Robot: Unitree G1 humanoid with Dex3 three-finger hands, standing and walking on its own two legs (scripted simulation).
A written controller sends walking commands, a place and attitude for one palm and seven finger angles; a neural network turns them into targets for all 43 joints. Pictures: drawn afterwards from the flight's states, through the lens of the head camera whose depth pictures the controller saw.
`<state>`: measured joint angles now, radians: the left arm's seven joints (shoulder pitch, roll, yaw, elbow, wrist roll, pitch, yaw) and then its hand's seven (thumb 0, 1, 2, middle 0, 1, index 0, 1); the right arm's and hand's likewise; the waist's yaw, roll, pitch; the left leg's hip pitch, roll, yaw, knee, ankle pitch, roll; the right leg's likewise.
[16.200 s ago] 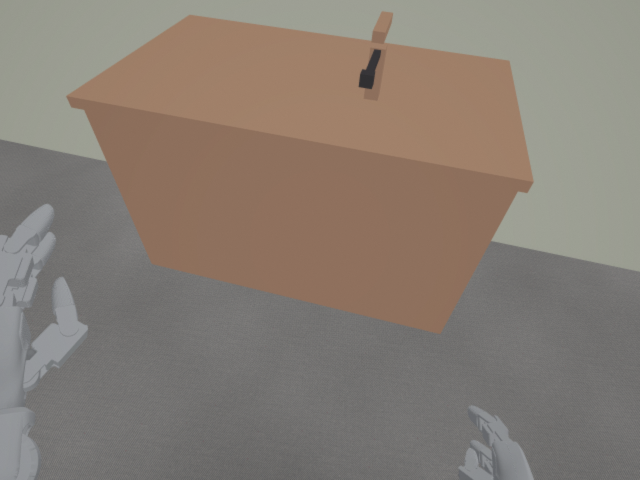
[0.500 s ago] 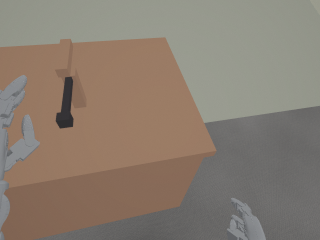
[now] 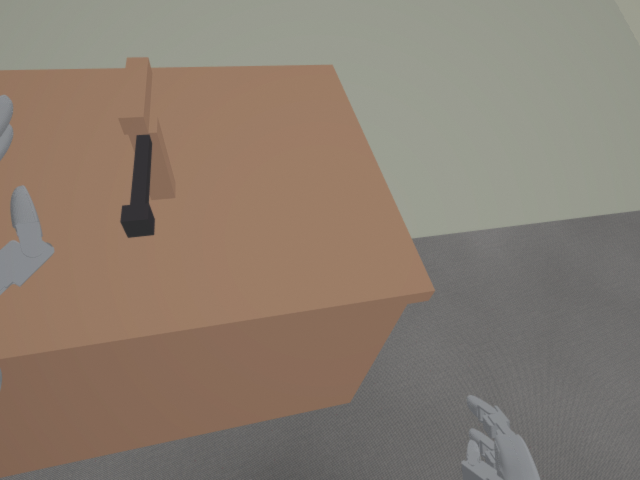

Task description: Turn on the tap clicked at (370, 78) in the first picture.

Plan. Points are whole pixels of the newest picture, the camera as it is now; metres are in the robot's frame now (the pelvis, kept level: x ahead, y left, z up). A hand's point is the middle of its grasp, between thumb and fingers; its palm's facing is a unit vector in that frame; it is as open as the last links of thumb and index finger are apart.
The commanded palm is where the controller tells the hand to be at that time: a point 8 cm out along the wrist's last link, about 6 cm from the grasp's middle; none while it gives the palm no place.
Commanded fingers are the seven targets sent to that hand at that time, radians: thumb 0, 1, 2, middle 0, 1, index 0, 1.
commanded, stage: come to a stop and stand still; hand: left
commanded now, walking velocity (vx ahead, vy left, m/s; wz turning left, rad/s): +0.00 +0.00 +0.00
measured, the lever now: (138, 220) +0.34 +0.26 +0.12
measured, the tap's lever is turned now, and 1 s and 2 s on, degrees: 0 0 0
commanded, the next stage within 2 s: look again from close up in 0.80 s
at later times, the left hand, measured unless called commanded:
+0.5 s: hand (86, 283) +0.23 +0.25 +0.17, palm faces +0.40 -0.87 -0.30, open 7.5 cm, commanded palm +0.17 +0.28 +0.18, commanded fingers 0.00 0.90 0.90 -0.20 -0.30 -0.20 -0.30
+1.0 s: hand (86, 291) +0.23 +0.25 +0.16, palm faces +0.37 -0.86 -0.36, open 7.4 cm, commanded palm +0.17 +0.28 +0.18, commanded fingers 0.00 0.90 0.90 -0.20 -0.30 -0.20 -0.30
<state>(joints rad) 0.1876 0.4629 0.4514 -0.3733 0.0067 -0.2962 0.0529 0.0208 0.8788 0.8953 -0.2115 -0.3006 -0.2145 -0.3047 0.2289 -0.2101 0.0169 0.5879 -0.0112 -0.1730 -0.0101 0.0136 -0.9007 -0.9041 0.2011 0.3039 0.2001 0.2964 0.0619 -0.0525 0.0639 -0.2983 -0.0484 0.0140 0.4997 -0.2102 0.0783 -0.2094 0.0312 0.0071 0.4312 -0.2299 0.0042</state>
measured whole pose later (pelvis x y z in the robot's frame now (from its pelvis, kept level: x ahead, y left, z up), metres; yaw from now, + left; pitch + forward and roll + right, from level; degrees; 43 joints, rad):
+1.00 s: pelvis +0.01 +0.01 +0.00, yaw +0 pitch -1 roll -1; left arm 0.42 0.35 0.34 -0.43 -0.04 -0.21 0.09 0.02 0.88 0.90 -0.20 -0.30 -0.21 -0.30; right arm 0.20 -0.19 0.03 0.57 0.01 -0.10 -0.03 0.01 -0.90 -0.90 0.20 0.30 0.20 0.30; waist 0.02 -0.01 0.04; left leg -0.23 -0.06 0.02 0.43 -0.19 0.08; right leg -0.15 0.02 0.02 0.38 -0.22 0.01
